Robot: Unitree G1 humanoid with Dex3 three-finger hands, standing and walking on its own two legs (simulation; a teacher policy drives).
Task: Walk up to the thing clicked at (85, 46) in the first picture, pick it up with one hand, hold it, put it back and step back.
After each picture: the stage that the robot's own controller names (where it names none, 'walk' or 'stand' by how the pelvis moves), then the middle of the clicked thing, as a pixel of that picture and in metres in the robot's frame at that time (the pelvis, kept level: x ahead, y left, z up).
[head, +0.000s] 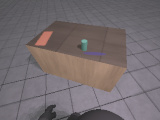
stand; (84, 45) +0.77 +0.14 -0.07
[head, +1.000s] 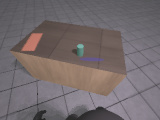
walk; (80, 50) +0.65 +0.15 -0.07
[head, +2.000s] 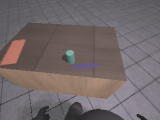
stand; (70, 57) +0.49 +0.23 -0.04
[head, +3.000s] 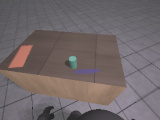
stand; (73, 62) +0.50 +0.21 -0.07
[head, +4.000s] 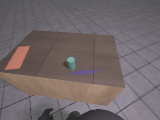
stand; (71, 63) +0.48 +0.22 -0.07
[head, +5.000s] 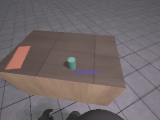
stand; (72, 63) +0.48 +0.21 -0.07
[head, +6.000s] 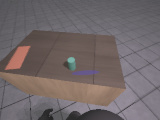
stand; (71, 64) +0.48 +0.22 -0.07
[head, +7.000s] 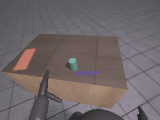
rise first; (73, 64) +0.48 +0.24 -0.07
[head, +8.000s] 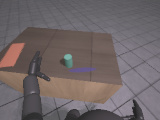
go down; (68, 61) +0.50 +0.22 -0.05
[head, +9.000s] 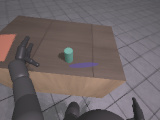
go down; (68, 55) +0.49 +0.21 -0.01
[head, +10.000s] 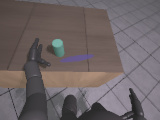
close in; (58, 48) +0.48 +0.23 +0.01
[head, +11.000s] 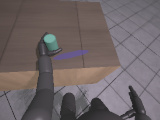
close; (52, 44) +0.50 +0.24 +0.04
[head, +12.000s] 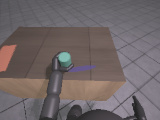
lift; (65, 62) +0.36 +0.19 +0.12
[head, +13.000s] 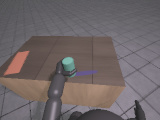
hold; (69, 67) +0.32 +0.17 +0.12
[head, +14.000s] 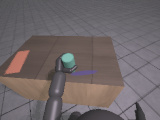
hold; (69, 63) +0.33 +0.17 +0.15
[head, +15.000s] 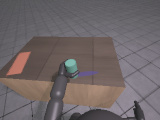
hold; (72, 69) +0.32 +0.16 +0.11
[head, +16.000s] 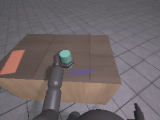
crouch; (66, 59) +0.37 +0.20 +0.13
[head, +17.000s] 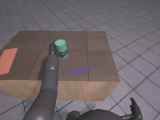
lower; (61, 49) +0.45 +0.22 +0.13
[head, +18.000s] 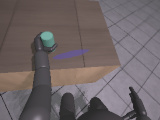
lower; (48, 42) +0.51 +0.25 +0.04
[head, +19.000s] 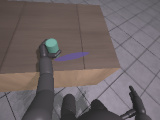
lower; (53, 48) +0.48 +0.23 +0.03
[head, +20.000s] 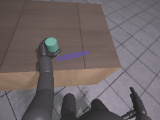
lower; (53, 47) +0.48 +0.24 +0.03
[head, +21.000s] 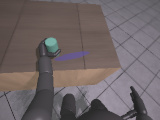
lower; (52, 48) +0.48 +0.24 +0.03
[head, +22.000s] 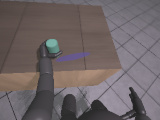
open; (53, 49) +0.48 +0.24 +0.03
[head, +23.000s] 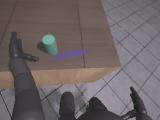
rise; (50, 45) +0.47 +0.24 +0.04
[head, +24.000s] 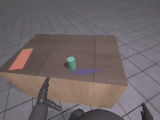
sink last; (71, 63) +0.48 +0.24 -0.02
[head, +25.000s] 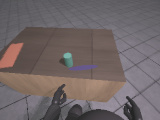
stand; (68, 60) +0.47 +0.24 -0.01
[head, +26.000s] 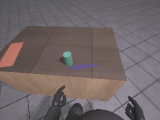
stand; (68, 59) +0.48 +0.24 -0.01
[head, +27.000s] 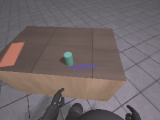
stand; (68, 59) +0.48 +0.23 -0.01
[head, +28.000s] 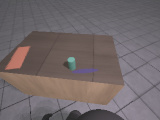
stand; (71, 63) +0.49 +0.22 -0.07
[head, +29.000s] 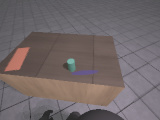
stand; (71, 65) +0.47 +0.22 -0.07
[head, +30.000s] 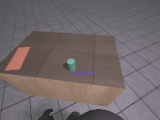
stand; (71, 65) +0.46 +0.22 -0.07
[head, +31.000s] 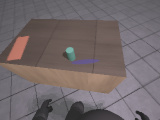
walk; (70, 54) +0.51 +0.24 -0.06
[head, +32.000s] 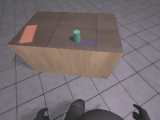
walk; (77, 36) +0.74 +0.25 -0.04
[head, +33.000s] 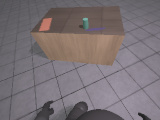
walk; (85, 23) +1.03 +0.22 -0.05
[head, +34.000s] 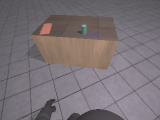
stand; (83, 29) +1.09 +0.20 -0.06
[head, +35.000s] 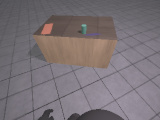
stand; (83, 29) +1.12 +0.20 -0.07
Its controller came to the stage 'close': yes
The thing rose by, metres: 0.21
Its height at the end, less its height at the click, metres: +0.00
